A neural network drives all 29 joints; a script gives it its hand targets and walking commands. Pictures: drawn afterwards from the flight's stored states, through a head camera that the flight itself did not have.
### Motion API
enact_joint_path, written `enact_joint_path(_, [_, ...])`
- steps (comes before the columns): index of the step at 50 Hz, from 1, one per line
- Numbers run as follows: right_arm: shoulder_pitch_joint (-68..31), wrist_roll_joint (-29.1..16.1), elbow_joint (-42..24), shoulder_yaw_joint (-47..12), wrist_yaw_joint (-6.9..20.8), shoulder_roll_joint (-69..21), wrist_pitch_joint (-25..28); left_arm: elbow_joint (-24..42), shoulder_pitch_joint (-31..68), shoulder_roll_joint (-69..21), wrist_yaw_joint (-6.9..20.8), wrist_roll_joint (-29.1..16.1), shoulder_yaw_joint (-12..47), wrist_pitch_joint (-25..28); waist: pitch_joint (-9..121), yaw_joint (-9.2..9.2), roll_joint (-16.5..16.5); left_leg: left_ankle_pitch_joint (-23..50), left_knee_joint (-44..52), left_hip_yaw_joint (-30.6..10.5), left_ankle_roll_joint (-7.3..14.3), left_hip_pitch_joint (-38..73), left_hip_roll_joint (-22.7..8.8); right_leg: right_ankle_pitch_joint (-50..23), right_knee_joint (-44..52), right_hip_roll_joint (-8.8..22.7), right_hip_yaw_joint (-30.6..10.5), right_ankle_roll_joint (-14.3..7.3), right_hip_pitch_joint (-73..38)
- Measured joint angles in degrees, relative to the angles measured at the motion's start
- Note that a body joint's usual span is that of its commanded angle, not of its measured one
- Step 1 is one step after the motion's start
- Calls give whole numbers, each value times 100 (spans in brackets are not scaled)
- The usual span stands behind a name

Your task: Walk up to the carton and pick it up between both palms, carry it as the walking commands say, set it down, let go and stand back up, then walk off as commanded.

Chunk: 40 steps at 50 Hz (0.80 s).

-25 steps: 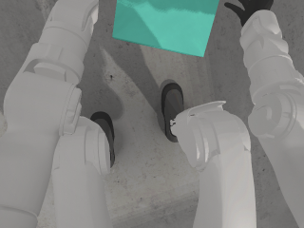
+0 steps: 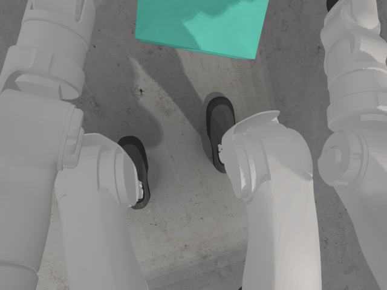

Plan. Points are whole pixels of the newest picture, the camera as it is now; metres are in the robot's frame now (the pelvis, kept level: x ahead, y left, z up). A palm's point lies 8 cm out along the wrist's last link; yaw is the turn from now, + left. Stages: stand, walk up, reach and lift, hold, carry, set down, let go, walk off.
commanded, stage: set down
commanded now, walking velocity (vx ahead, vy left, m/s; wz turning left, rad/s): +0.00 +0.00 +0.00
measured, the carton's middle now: out of the picture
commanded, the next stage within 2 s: let go in 1.28 s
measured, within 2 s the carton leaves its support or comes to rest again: neither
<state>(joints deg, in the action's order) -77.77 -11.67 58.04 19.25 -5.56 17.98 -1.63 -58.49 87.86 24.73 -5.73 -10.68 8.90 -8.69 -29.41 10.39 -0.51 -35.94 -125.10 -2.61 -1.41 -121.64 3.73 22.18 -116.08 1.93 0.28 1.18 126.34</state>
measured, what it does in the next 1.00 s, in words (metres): rises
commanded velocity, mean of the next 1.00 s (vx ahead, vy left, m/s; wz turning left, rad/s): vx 0.00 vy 0.00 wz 0.00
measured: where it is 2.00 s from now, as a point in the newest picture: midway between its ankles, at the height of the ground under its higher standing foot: (179, 166)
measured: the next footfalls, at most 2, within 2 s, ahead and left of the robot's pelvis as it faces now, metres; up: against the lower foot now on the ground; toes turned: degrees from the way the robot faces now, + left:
none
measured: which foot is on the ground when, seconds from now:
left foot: down 0.00-1.00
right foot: down 0.00-1.00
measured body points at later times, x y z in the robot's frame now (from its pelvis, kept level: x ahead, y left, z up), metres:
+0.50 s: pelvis -0.01 -0.01 +0.10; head +0.35 -0.06 +0.34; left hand +0.60 +0.05 -0.04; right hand +0.48 -0.30 -0.05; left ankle +0.10 +0.12 -0.36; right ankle +0.17 -0.13 -0.36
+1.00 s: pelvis +0.00 +0.00 +0.21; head +0.34 -0.07 +0.49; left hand +0.60 +0.05 +0.10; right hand +0.47 -0.31 +0.09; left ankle +0.10 +0.12 -0.36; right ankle +0.17 -0.13 -0.36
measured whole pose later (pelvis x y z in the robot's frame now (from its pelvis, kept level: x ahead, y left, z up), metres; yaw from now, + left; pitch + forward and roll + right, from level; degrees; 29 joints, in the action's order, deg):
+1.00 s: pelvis +0.00 +0.00 +0.21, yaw -1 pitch +24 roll +2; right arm -65.3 -7.6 29.7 17.9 -8.8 14.2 -20.2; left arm -46.8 81.1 22.0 -3.1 -5.0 -3.7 -21.2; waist -29.1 11.0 -2.1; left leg -26.6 -81.6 0.4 -0.2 -79.5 2.4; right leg 15.2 -75.8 0.1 -3.2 1.7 85.0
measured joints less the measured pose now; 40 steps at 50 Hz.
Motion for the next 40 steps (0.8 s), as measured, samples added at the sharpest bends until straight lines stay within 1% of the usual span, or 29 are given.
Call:
enact_joint_path(3, [222,56,-515,-15,-134,-104,-199,256,-74,-3,-90,-78,-105,-163,-83,46,-106,37,149,83,54,181,-38,-32,133,-41,-77,49,-165])
enact_joint_path(6, [377,53,-760,-88,-220,-136,-410,157,48,-39,-122,-51,-230,-285,-55,68,-164,86,303,150,92,312,-87,-98,277,-92,-138,80,-273])
enact_joint_path(11, [492,-25,-1136,-282,-339,-171,-681,46,284,-20,-170,5,-469,-410,-53,86,-116,156,602,226,110,626,-171,-196,542,-178,-205,78,-527])
enact_joint_path(18, [427,-3,-1568,-365,-465,-197,-1034,138,298,118,-76,42,-577,-631,-48,76,-53,255,1170,217,58,1202,-217,-264,1049,-211,-191,6,-1074])
enact_joint_path(23, [542,-4,-1944,-373,-482,-200,-1226,444,69,124,10,178,-651,-752,-46,30,-73,337,1673,180,20,1693,-226,-298,1517,-207,-154,-41,-1581])
enact_joint_path(28, [685,137,-2123,-261,-464,-279,-1370,579,-56,104,114,218,-711,-863,-23,60,-91,436,2155,165,24,2140,-210,-338,1971,-188,-142,-46,-2058])
enact_joint_path(32, [765,186,-2285,-191,-428,-263,-1479,724,-91,9,144,286,-833,-952,-53,54,-103,513,2499,175,35,2468,-216,-394,2309,-196,-155,-34,-2400])
enact_joint_path(36, [869,175,-2540,-216,-421,-266,-1670,1021,-225,-38,143,381,-919,-1100,-48,58,-107,557,2805,220,54,2798,-222,-438,2598,-222,-210,-9,-2719])
enact_joint_path(40, [945,206,-2690,-212,-415,-261,-1804,1117,-283,-77,174,441,-1042,-1212,-45,55,-144,644,3182,239,67,3157,-191,-502,2964,-240,-258,23,-3081])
